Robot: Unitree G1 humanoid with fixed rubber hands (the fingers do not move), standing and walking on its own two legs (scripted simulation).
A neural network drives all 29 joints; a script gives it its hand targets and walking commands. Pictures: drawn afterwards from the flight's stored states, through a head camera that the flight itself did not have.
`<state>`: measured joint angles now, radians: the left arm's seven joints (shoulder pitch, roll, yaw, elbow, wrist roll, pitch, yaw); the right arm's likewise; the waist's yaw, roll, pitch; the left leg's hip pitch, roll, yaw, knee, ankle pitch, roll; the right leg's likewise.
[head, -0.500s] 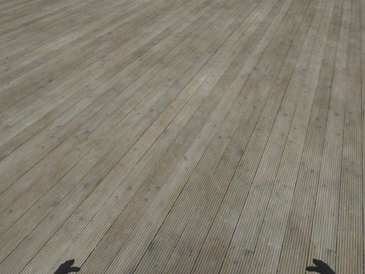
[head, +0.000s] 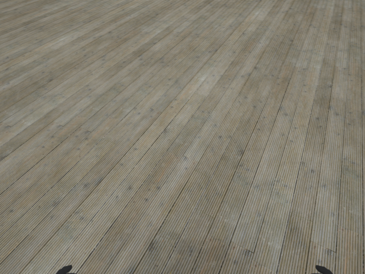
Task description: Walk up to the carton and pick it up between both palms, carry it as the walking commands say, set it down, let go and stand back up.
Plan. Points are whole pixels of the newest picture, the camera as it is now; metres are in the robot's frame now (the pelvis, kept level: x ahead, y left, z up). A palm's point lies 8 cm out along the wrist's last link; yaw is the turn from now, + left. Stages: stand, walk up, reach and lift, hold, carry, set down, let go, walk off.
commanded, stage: walk up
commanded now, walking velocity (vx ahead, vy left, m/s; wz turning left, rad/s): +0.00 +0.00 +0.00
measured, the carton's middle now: out of the picture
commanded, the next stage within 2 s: none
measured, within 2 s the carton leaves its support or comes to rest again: neither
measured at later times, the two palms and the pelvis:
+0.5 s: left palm out of the picture -0.05 +0.25 -0.13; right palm (298, 267) +0.17 -0.25 -0.13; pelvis -0.02 -0.03 -0.01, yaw +17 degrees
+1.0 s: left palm out of the picture -0.06 +0.25 -0.12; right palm (294, 265) +0.18 -0.25 -0.14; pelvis -0.04 -0.05 -0.02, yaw +31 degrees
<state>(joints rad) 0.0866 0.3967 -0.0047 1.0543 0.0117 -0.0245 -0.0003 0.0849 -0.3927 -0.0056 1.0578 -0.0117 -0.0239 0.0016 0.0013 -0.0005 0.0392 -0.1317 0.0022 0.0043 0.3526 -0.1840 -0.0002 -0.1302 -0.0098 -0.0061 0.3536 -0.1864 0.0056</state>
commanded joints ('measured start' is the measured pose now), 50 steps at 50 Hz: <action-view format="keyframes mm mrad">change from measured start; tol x64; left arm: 1 -39 173 30 -41 -1 -9 5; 50 260 128 101 -293 17 39 37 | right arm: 1 -39 -172 -30 -42 1 -9 -4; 50 130 50 -77 -312 8 72 4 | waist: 1 0 1 -54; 50 66 -248 -102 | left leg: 1 2 120 -100 -62 87 31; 16 -353 30 -40 824 -267 -45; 35 26 231 -196 41 518 168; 50 -492 -63 -129 405 -266 -20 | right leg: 1 4 -116 97 -60 91 -34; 32 -427 -92 17 701 -369 71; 50 234 -382 267 -89 24 -57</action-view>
